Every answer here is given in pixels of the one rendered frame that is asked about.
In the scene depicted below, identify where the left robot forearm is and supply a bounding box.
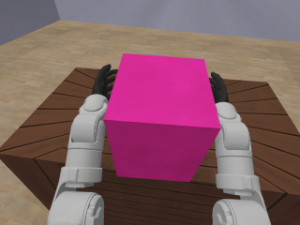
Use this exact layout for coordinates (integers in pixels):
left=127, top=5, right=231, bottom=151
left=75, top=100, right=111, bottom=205
left=47, top=94, right=109, bottom=225

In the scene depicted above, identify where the pedestal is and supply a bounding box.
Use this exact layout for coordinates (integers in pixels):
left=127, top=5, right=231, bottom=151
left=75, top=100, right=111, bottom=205
left=0, top=67, right=300, bottom=225

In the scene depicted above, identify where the left robot upper arm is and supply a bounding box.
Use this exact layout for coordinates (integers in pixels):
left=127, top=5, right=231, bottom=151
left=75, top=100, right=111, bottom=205
left=48, top=191, right=104, bottom=225

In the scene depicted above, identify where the robot left hand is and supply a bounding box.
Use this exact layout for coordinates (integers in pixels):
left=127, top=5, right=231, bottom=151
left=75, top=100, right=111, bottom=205
left=91, top=64, right=118, bottom=100

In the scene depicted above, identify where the right robot upper arm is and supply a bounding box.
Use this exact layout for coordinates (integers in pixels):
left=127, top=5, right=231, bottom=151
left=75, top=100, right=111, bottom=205
left=212, top=199, right=271, bottom=225

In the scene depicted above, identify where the right robot forearm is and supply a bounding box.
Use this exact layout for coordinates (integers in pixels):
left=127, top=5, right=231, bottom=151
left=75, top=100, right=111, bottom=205
left=215, top=102, right=271, bottom=225

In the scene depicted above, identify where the robot right hand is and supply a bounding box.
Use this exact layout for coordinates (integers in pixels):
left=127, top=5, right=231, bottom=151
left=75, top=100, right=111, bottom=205
left=209, top=71, right=230, bottom=104

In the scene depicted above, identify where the carton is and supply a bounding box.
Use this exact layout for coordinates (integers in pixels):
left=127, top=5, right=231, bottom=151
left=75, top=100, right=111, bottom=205
left=103, top=53, right=221, bottom=182

